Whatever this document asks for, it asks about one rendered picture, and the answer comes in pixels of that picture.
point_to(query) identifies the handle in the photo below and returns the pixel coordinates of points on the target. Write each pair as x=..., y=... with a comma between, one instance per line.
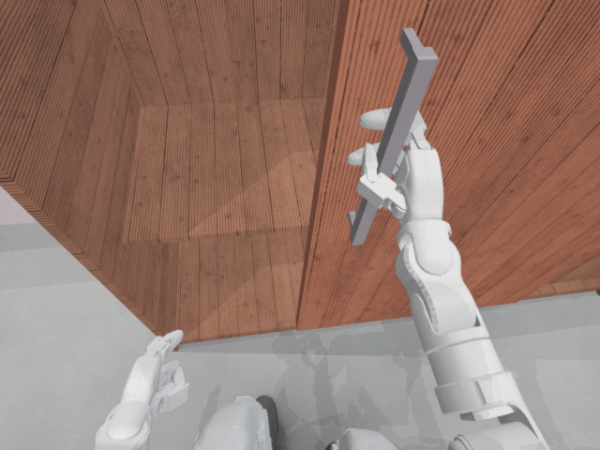
x=413, y=85

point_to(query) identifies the robot left forearm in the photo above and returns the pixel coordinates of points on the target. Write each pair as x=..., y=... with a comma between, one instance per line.
x=127, y=427

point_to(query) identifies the right robot upper arm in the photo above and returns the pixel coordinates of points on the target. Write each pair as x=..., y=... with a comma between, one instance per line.
x=510, y=436

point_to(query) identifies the wardrobe door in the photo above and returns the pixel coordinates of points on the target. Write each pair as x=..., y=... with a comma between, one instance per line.
x=589, y=268
x=513, y=111

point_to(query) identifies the right robot thigh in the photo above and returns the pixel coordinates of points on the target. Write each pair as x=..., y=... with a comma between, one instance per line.
x=362, y=439

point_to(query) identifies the left robot thigh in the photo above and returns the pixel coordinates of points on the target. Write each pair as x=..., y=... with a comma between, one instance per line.
x=241, y=425

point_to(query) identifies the robot thigh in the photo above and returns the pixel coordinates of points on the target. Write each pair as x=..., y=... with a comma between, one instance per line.
x=362, y=439
x=241, y=425

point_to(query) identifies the robot right forearm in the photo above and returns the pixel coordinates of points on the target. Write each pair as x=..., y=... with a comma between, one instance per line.
x=470, y=377

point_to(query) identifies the robot left hand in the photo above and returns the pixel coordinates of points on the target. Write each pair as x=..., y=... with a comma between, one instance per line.
x=147, y=380

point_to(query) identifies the robot right hand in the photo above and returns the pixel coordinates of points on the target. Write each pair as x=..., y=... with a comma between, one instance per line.
x=417, y=173

